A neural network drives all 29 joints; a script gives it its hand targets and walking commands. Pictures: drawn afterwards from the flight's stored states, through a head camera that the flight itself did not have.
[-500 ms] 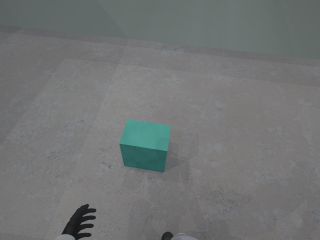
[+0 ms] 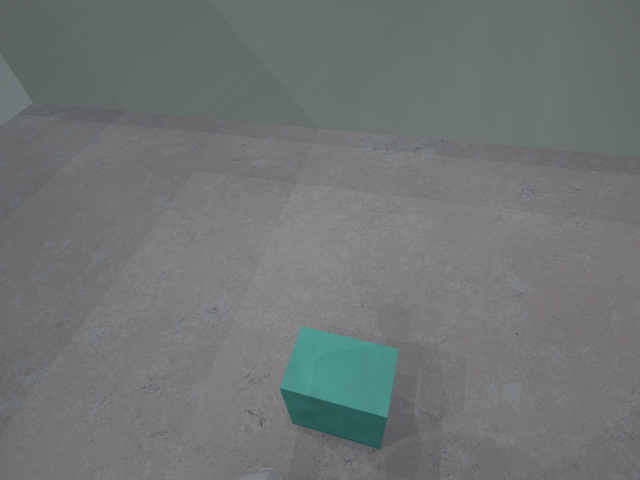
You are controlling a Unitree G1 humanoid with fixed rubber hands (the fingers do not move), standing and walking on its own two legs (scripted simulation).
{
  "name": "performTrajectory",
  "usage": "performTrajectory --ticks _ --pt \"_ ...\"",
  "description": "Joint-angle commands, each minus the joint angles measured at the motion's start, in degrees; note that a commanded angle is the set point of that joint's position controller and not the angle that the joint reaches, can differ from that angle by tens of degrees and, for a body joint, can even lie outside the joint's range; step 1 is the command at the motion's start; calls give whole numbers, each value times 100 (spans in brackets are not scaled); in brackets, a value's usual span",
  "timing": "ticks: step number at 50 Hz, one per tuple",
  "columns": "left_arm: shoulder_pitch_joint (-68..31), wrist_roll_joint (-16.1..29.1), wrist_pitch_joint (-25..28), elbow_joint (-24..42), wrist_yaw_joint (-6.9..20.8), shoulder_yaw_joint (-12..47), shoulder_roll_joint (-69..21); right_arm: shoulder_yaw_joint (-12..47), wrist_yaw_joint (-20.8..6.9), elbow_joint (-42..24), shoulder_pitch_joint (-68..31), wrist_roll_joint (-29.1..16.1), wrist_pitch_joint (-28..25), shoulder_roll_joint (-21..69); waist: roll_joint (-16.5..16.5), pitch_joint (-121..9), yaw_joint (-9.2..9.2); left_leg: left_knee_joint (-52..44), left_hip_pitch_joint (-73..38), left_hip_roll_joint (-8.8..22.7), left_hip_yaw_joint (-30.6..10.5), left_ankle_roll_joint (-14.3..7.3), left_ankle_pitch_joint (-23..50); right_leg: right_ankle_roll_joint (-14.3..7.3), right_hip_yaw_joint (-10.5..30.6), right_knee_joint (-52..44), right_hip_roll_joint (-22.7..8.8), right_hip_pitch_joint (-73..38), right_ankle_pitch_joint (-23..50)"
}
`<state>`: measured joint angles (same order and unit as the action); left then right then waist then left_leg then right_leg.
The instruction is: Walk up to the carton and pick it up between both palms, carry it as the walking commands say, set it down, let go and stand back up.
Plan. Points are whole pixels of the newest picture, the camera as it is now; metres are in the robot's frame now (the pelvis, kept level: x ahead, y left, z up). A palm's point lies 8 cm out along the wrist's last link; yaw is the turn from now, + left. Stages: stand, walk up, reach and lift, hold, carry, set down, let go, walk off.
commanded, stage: walk up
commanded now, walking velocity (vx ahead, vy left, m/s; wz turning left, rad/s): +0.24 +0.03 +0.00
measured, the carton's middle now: (341, 389) +0.48 +0.01 -0.63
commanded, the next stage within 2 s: none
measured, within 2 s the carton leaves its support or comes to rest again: neither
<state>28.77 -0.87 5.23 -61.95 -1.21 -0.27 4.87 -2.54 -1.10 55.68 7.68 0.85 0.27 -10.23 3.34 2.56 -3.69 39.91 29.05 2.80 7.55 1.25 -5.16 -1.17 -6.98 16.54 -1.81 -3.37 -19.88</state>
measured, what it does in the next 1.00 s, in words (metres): steps on the spot: left foot, then right foot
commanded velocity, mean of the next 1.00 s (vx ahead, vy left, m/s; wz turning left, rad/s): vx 0.04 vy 0.02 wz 0.00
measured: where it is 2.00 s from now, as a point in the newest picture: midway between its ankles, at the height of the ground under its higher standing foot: outside the picture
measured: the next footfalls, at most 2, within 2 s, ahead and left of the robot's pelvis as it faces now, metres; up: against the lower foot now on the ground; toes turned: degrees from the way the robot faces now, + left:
left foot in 0.08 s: +0.16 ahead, +0.11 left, +0.00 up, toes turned +9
right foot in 0.56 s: +0.09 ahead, -0.07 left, +0.00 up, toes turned -5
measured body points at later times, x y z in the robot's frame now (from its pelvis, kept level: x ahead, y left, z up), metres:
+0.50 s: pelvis +0.07 +0.03 -0.01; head +0.09 +0.01 +0.44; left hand +0.11 +0.26 -0.16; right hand +0.10 -0.19 -0.17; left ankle +0.12 +0.10 -0.74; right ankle +0.08 -0.08 -0.72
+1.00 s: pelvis -0.02 +0.03 +0.00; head -0.03 +0.03 +0.45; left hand -0.01 +0.28 -0.16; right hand -0.03 -0.20 -0.16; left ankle -0.10 +0.14 -0.74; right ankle +0.05 -0.07 -0.74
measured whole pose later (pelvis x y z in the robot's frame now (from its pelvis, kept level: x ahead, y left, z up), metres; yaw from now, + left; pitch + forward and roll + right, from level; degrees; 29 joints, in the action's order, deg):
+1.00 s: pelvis -0.02 +0.03 +0.00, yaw +2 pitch -1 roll +0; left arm 14.5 -0.5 -1.8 -62.9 -1.7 -4.3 9.9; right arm -3.2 1.6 62.7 20.6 0.7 1.4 -9.4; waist 0.2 -1.5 -0.3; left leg 22.6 2.6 0.8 5.1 0.5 -24.1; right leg -1.4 -6.4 27.3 -2.0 17.8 -12.1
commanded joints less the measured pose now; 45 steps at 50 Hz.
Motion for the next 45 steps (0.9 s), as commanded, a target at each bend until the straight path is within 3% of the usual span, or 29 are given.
performTrajectory --ticks 1,2,3,4,5,6,7,8,10,11,13,15,19,22,24,25,27,28,29,30,31,32,33,34,35,37,40,43,45 --pt "662 -51 -95 -143 -73 -211 1136 -47 88 -328 -426 -12 -167 -175 -1542 430 -37 -735 -199 -189 146 -73 -557 -304 363 451 -1206 -7 5871" --pt "659 -41 -117 -204 -74 -218 1098 -87 101 -273 -222 -21 -214 -222 -1509 309 53 -975 -542 -262 207 -126 -568 -375 342 718 -1169 5 5913" --pt "475 -20 -125 -207 -81 -219 1097 -153 131 -95 399 -7 -293 -250 -1197 36 337 -1533 -1242 -371 246 -194 -94 -330 242 1351 -999 47 5628" --pt "276 91 -117 -127 -100 -234 1048 -234 173 207 1325 56 -404 -461 -775 -426 730 -1725 -2597 -50 -69 -359 888 -212 163 2277 -825 808 4508" --pt "260 149 -88 57 -110 -168 791 -369 230 461 2297 158 -457 -932 145 -1175 1031 -1208 -4538 1292 -1317 -772 2572 -44 -2 3772 -519 2417 1787" --pt "287 166 -137 36 -157 -119 506 -431 229 544 2617 134 -457 -1263 787 -1404 1010 -1219 -5290 2449 -2617 -1398 4805 50 182 5011 108 3440 -1951" --pt "239 203 -189 -43 -180 -207 699 -460 245 555 2555 7 -413 -1255 776 -1650 1060 -1577 -4794 2452 -2692 -1902 4798 138 503 5584 28 3295 -1626" --pt "-113 106 -208 -48 -140 -249 827 -350 229 402 1926 -27 -425 -897 267 -1150 839 -1867 -3840 2167 -2217 -1719 4738 110 600 5411 -156 3105 -1397" --pt "-322 -7 -269 -125 -57 -210 465 -128 261 224 875 -42 -437 -348 113 -184 372 -2327 -2395 1624 -1263 -1347 3598 173 763 4805 -418 2877 -632" --pt "-385 -9 -368 -148 -59 -202 391 39 337 94 470 -122 -433 -27 29 128 194 -2240 -1626 1425 -798 -1185 4629 229 851 4306 -409 2315 -550" --pt "-297 -14 -537 -247 -64 -202 315 61 326 179 590 -70 -442 -196 78 -28 87 -2207 -1471 1082 -408 -1135 4865 224 592 3832 -119 1929 -173" --pt "-215 -23 -665 -270 -38 -178 230 68 310 220 651 -40 -413 -381 309 -351 -12 -2227 -1518 960 -218 -1210 4205 201 542 3489 -37 1745 125" --pt "-973 -47 -792 -42 -102 -249 733 37 316 225 777 2 -278 -498 626 -339 221 -2324 -1333 1183 -575 -1272 2110 172 509 2906 -88 1759 286" --pt "-1382 -30 -819 151 -153 -254 848 -123 393 183 838 1 -42 -819 482 -119 353 -2038 -1527 1610 -934 -1384 2602 277 456 3093 -162 2217 -386" --pt "-1538 8 -823 213 -180 -217 765 -186 440 172 980 -16 106 -806 223 -200 463 -1804 -1583 1653 -1101 -1445 2766 260 453 3096 -131 2255 -630" --pt "-1374 15 -816 191 -188 -175 660 -221 453 156 945 13 159 -877 242 -234 419 -1691 -1622 1639 -1123 -1429 2624 264 465 2931 -160 2247 -640" --pt "-1226 34 -770 178 -210 -149 649 -219 471 79 823 29 223 -804 37 -410 327 -1423 -1643 1373 -1038 -1099 1777 203 376 1899 -147 1919 135" --pt "-1049 52 -700 168 -222 -107 647 -230 467 40 708 18 259 -778 -115 -347 194 -1201 -1456 1174 -939 -806 1113 201 436 980 -243 1615 993" --pt "-990 -58 -625 167 -233 -134 901 -173 450 9 934 -8 287 -494 -965 -376 295 -644 -1009 713 -695 -503 -136 137 1123 263 -765 1358 1463" --pt "-1180 -68 -608 323 -246 -228 1357 -91 440 -55 1156 -35 330 -133 -2287 -280 523 339 -136 -23 -84 -192 -2425 -255 2438 -148 -2077 1218 2562" --pt "-1306 -121 -601 376 -252 -234 1388 -99 467 -102 912 6 435 -208 -2511 -204 267 1262 -622 -116 -630 -157 -2806 -1030 2412 -355 -2402 2347 2330" --pt "-1442 -139 -596 366 -212 -187 1031 -114 385 -51 631 30 480 -318 -1823 -28 251 1466 -941 -107 -936 -258 -2403 -1061 2313 -679 -1951 2771 872" --pt "-1536 -141 -560 372 -202 -134 920 -165 280 3 495 25 479 -365 -1158 163 338 1543 -950 -153 -1033 -255 -1989 -819 1998 -782 -1460 2696 -93" --pt "-1753 -172 -526 447 -192 -132 957 -196 221 139 703 42 459 -341 -882 169 473 1457 -709 -291 -1032 -228 -1735 -644 1840 -728 -1272 2349 -48" --pt "-1889 -133 -497 452 -204 -172 1136 -198 196 241 1002 56 453 -332 -910 121 606 1395 -744 -227 -975 -223 -1545 -646 1592 -683 -1193 2243 132" --pt "-1795 -45 -442 356 -156 -171 1060 -123 228 393 1088 108 414 -203 -894 42 571 1130 -886 -298 -812 -137 -1536 -599 1351 -577 -985 1881 506" --pt "-1426 -39 -360 195 -116 -161 1074 -109 317 437 983 -27 378 -165 -818 -67 399 215 -1082 -239 -746 119 -1786 -571 1448 -418 -1061 1452 932" --pt "-1274 -78 -453 100 -104 -269 1205 -94 384 491 973 -73 328 -207 -1101 -31 229 -582 -1161 -219 -655 184 -2038 -523 1622 -376 -1130 1164 513" --pt "-860 -52 -591 -71 -50 -512 1595 -104 313 560 1436 11 246 -269 -1678 -310 171 -354 -1201 -279 -237 208 -2965 -701 2255 -853 -1573 1281 -2387"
